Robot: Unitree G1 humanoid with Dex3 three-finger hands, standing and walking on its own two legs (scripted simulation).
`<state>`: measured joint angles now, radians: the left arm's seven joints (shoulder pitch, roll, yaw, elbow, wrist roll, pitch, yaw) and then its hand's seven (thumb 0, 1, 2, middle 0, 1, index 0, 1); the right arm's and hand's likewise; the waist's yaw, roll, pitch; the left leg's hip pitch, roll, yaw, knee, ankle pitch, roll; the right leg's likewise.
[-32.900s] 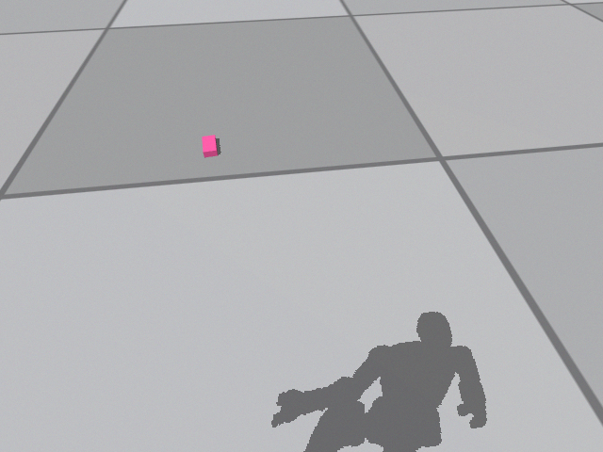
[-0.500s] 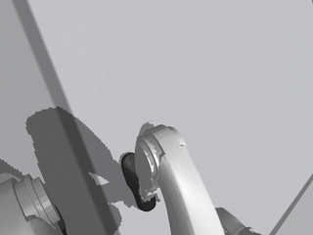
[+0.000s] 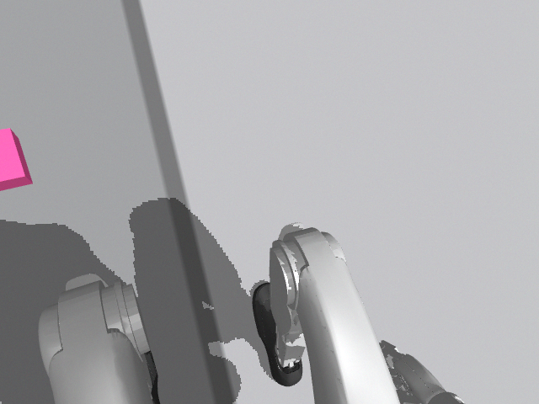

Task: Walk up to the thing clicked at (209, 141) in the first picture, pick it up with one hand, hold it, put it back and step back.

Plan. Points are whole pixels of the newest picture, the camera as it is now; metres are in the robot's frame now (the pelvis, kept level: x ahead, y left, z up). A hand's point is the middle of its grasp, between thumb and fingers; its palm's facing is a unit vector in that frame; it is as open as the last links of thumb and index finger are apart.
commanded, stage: settle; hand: left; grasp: from above
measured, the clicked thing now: out of the picture +0.47 +0.36 -0.22
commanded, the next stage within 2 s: lift in 0.20 s
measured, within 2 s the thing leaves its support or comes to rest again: neither
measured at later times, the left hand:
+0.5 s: hand out of the picture +0.45 +0.35 -0.13, palm faces -0.46 -0.11 -0.88, open 10.2 cm
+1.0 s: hand out of the picture +0.38 +0.34 +0.02, palm faces -0.43 -0.13 -0.89, open 10.3 cm
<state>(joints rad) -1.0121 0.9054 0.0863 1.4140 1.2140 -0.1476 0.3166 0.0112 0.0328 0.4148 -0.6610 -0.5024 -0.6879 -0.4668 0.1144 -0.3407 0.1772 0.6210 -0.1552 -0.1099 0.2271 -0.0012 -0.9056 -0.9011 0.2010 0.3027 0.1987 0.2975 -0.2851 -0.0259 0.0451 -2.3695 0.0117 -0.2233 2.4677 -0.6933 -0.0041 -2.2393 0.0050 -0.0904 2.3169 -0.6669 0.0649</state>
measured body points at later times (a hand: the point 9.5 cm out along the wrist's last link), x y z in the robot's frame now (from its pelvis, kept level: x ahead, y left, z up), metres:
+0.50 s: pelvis -0.01 -0.01 +0.02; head +0.24 +0.08 +0.39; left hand +0.47 +0.35 -0.08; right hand +0.06 -0.28 -0.07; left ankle +0.06 +0.13 -0.29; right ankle +0.11 -0.14 -0.29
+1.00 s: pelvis -0.01 -0.01 +0.12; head +0.18 +0.06 +0.52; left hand +0.39 +0.34 +0.08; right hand +0.14 -0.26 +0.00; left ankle +0.06 +0.13 -0.29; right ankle +0.11 -0.14 -0.29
